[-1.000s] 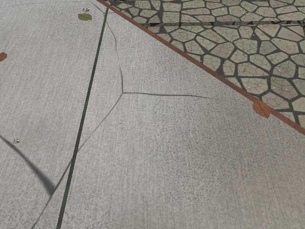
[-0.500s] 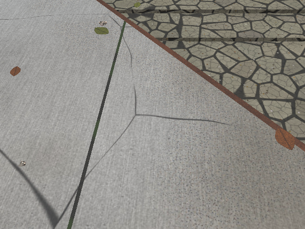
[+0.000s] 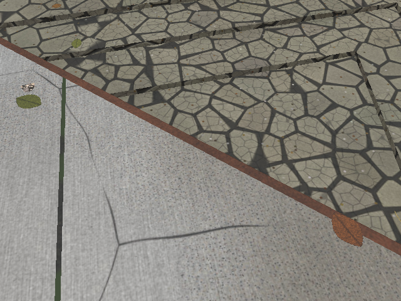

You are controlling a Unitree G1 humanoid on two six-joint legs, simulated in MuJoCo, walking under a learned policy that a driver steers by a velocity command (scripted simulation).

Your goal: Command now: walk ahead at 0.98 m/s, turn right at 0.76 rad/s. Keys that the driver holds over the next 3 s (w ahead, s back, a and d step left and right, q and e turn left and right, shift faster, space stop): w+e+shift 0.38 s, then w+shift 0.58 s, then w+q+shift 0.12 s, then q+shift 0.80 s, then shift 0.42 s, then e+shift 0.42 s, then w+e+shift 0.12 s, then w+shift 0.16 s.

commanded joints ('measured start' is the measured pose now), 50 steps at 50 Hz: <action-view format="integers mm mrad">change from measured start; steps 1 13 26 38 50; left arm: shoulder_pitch -91 244 363 48 505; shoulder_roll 10 174 260 88 246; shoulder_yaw -16 61 71 -21 34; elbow -81 24 17 -188 -19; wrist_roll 1 10 4 35 51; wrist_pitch -13 -12 -55 -18 -47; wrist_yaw -11 63 61 10 28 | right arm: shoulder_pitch -25 -283 -408 -65 -98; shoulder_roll -113 -129 -199 -149 -70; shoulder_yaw -1 12 1 -18 5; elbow -60 -343 -441 -210 -279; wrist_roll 6 -54 -14 1 33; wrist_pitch -17 3 38 5 12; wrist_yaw -33 -7 1 3 -22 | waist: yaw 51 -2 42 49 180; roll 45 129 -60 89 -239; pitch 135 46 -94 64 -125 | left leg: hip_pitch -178 -938 -424 -313 -1008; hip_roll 241 179 53 281 12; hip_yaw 27 -372 -234 -520 -430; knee -67 1205 328 -40 1473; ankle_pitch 1049 8 310 147 -170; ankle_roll -91 -79 -13 109 61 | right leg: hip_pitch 198 702 871 64 1199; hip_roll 73 -88 7 45 -213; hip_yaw -122 691 406 219 459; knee -202 -795 -487 124 -313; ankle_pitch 54 -465 553 -284 44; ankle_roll -29 -253 -50 52 -99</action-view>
